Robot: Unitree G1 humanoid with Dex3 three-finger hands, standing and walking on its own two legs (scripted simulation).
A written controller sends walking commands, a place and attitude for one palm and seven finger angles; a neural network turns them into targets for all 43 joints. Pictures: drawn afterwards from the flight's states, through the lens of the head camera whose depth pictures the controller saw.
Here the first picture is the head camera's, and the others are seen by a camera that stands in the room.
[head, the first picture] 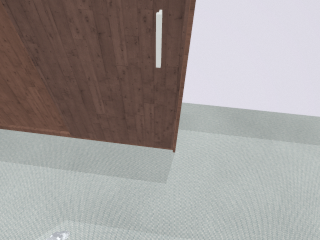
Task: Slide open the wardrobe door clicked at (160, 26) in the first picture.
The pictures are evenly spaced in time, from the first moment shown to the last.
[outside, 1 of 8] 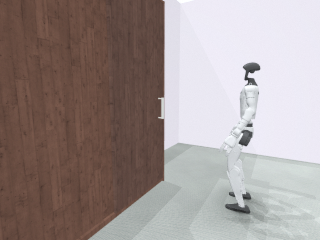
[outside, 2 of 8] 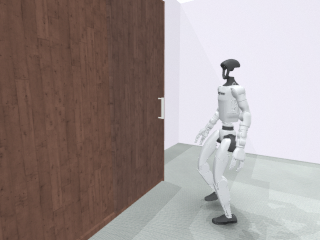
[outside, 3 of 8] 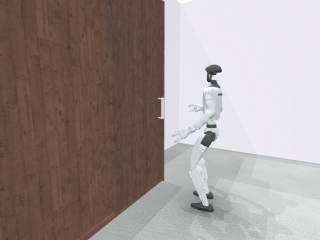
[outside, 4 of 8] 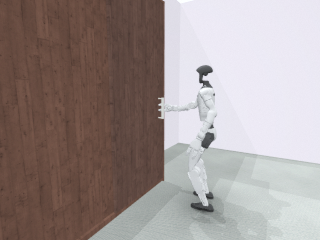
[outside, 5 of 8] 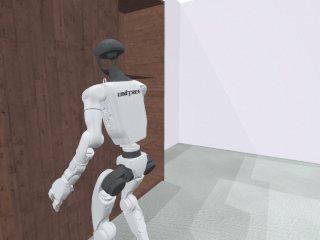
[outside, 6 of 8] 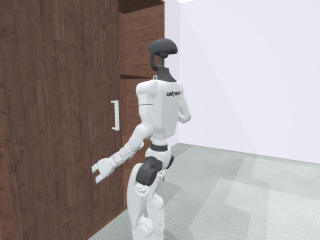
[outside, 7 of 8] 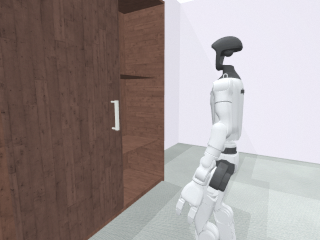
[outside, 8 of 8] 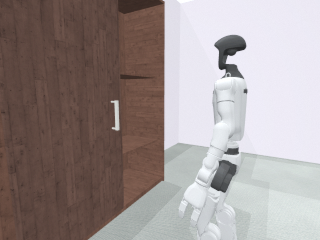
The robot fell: no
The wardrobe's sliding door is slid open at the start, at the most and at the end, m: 0.00 0.69 0.69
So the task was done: yes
